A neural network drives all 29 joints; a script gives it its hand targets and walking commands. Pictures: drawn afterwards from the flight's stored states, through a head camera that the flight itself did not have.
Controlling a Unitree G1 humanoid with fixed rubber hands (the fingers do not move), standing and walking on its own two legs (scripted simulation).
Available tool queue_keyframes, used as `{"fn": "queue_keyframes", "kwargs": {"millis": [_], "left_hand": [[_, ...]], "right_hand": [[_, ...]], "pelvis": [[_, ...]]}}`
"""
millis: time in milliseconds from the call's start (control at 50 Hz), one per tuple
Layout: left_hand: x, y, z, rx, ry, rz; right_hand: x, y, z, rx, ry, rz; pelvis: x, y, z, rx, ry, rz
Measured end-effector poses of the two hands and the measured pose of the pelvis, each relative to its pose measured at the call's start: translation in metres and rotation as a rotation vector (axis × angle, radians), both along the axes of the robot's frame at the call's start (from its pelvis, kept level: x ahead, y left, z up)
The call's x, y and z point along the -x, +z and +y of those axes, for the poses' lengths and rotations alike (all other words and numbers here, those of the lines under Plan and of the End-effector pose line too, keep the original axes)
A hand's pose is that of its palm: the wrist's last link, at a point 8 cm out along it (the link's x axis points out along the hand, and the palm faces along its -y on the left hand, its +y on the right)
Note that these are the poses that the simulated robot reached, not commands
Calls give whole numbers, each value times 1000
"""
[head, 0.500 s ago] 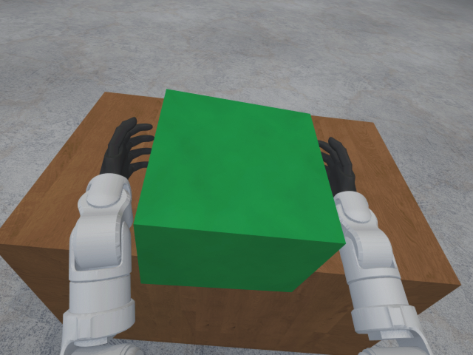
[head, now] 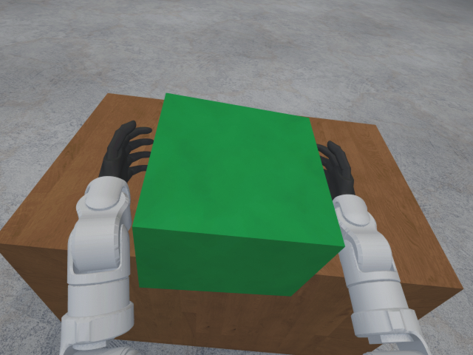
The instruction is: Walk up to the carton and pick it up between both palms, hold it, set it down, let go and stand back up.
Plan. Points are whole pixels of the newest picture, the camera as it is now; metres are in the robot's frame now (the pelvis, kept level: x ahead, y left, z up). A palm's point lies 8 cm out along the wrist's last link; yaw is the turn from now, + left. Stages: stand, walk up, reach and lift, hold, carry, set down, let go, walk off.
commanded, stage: hold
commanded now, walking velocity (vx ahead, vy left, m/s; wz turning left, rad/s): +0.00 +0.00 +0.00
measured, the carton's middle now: (229, 196) +0.35 +0.00 +0.12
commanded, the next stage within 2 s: none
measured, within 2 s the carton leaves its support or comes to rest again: neither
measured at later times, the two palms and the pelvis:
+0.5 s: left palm (121, 173) +0.34 +0.16 +0.17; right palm (340, 191) +0.34 -0.18 +0.15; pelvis -0.01 +0.00 +0.00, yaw +0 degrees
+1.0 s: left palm (112, 175) +0.34 +0.17 +0.18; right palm (335, 188) +0.34 -0.17 +0.16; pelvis +0.00 +0.00 +0.00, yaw +0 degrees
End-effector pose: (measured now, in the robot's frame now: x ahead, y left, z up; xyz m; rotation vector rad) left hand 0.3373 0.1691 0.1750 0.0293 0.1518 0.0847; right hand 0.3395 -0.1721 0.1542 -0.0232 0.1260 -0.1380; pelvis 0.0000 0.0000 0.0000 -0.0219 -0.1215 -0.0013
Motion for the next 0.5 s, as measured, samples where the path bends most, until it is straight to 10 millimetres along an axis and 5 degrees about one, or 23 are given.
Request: {"fn": "queue_keyframes", "kwargs": {"millis": [500], "left_hand": [[-7, -3, -5, 7, -9, 18]], "right_hand": [[-3, -3, -5, -1, -10, 20]], "pelvis": [[5, 0, -1, -1, -2, 11]]}}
